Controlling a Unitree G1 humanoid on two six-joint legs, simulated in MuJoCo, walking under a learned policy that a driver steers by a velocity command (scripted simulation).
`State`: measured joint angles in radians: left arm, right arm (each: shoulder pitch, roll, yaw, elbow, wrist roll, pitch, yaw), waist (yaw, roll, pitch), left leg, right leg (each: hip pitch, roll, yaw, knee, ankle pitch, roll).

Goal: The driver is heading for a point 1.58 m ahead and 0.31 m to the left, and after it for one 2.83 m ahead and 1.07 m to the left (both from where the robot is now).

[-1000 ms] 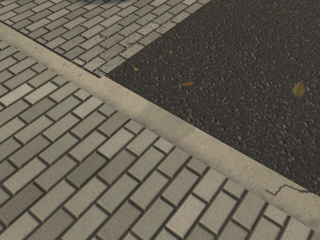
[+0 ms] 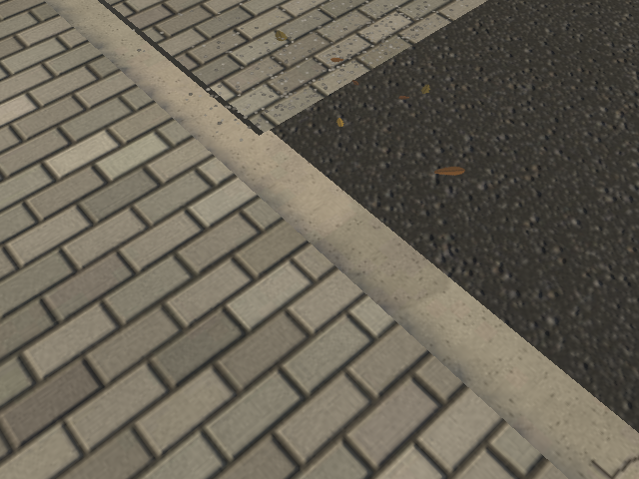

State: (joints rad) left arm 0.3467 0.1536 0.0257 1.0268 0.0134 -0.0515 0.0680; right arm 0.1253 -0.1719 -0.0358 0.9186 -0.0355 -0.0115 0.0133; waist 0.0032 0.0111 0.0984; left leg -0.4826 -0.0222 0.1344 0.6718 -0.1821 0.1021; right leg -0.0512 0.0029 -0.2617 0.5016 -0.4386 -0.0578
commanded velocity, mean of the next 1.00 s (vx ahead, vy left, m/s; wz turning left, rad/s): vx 0.03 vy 0.00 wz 0.49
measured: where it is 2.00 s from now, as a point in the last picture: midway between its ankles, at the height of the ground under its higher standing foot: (257, 456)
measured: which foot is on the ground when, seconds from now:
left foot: up 0.00-0.00, down 0.02-0.58, up 0.60-1.00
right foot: down 0.00-0.04, up 0.06-0.56, down 0.58-1.00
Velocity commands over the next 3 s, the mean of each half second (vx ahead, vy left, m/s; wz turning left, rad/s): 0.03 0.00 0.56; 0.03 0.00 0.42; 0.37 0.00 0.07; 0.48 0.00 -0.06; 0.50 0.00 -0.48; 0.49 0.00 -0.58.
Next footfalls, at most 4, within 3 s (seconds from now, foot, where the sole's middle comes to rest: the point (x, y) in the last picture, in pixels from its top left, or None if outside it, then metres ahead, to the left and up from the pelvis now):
0.02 left None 0.14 0.06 -0.76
0.58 right None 0.13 -0.13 -0.76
1.04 left None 0.03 0.04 -0.76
1.48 right None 0.42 0.02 -0.76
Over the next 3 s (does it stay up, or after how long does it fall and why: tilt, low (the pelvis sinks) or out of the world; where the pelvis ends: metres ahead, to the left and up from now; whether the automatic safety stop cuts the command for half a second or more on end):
stays up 0.97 0.27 0.02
